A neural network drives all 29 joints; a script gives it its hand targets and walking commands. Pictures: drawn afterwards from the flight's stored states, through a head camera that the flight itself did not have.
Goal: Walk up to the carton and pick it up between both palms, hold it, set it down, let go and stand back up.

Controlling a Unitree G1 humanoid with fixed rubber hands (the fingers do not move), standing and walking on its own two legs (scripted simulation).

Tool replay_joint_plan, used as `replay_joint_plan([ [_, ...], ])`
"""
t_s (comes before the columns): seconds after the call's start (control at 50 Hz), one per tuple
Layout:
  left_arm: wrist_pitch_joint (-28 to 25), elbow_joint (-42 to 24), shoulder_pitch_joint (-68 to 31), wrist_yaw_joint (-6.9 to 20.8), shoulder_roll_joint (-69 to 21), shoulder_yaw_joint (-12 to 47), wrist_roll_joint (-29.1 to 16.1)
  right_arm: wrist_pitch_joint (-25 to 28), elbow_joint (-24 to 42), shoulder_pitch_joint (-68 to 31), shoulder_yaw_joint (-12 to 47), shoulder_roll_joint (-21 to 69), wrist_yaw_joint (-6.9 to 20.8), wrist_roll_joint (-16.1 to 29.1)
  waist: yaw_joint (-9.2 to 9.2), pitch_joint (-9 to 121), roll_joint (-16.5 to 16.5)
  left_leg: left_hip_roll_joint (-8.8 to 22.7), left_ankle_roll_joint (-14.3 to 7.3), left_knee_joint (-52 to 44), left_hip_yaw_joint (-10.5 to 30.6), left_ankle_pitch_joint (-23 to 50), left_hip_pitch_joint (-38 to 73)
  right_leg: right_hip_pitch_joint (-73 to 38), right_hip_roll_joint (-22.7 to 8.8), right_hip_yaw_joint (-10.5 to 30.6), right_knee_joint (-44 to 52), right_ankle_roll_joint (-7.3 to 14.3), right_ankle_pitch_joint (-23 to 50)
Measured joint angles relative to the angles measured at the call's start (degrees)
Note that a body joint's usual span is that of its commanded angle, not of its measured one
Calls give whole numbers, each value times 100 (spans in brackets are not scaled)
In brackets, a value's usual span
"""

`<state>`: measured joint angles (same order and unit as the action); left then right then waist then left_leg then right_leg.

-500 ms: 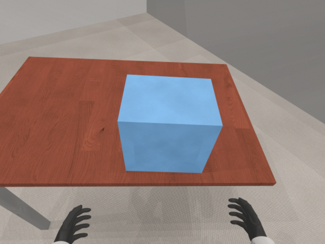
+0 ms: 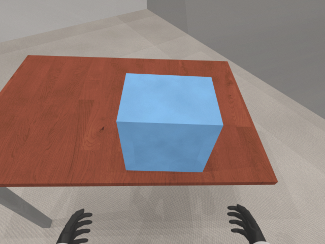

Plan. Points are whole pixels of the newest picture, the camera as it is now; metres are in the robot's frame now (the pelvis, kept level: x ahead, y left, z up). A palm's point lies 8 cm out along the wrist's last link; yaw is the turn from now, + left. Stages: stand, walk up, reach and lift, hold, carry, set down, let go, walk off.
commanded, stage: let go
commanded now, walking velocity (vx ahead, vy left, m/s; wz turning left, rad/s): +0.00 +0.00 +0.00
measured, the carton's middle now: (166, 125) +0.45 -0.02 +0.01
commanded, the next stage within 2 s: stand in 0.10 s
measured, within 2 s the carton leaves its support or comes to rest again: neither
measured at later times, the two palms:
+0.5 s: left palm out of the picture +0.08 +0.29 -0.11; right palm out of the picture +0.11 -0.22 -0.09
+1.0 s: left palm out of the picture +0.04 +0.29 -0.11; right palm out of the picture +0.07 -0.22 -0.10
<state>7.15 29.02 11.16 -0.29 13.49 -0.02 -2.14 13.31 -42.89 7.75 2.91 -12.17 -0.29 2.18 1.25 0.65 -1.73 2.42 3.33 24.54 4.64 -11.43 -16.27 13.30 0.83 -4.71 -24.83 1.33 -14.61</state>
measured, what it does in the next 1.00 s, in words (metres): stands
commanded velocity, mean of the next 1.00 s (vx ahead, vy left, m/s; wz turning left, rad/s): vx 0.00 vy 0.00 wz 0.00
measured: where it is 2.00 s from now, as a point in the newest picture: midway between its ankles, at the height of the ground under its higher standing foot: outside the picture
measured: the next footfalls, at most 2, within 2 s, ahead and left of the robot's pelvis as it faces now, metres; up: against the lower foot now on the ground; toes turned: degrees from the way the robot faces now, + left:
none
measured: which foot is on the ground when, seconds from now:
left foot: down 0.00-1.00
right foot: down 0.00-1.00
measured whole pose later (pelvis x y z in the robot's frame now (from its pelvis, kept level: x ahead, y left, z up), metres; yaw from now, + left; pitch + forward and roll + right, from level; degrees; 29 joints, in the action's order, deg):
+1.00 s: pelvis -0.03 +0.02 +0.00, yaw +0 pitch -1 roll -2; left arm -1.8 45.1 18.6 0.3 19.1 0.0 1.2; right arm 1.1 -46.3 12.0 2.9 -13.1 -0.3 -1.2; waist 1.2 0.7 -0.7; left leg 2.3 2.7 28.1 4.6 -11.1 -16.2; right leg 11.6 0.9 -4.7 -24.8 1.5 -12.3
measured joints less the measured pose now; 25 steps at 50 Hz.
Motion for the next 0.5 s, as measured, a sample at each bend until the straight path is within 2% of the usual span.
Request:
replay_joint_plan([
  [0.14, -42, 26, 2, -1, -38, -1, 44, -20, -5, 0, 1, -1, 8, -104, 0, 0, 31, 0, 0, 4, -1, 0, 6, -8, 0, 0, 0, 5, 0],
  [0.22, -578, 317, 134, 0, 106, -3, 284, -589, -18, 9, -2, -4, -43, -457, -1, 0, 31, 0, 0, 119, -1, -14, 7, -66, 4, 0, -1, 14, 3],
  [0.32, -748, 671, 374, 7, 313, -3, 333, -992, -56, 88, 0, -47, -50, -456, -1, 0, 88, -2, -4, 202, -1, -88, 6, -99, 4, 0, -2, 15, 24],
  [0.5, -802, 1207, 667, 10, 547, -2, 334, -1136, -122, 260, 0, -51, -32, -428, 0, 0, 74, -6, -45, 334, -1, -87, 6, -159, 5, 0, -2, 14, 97],
])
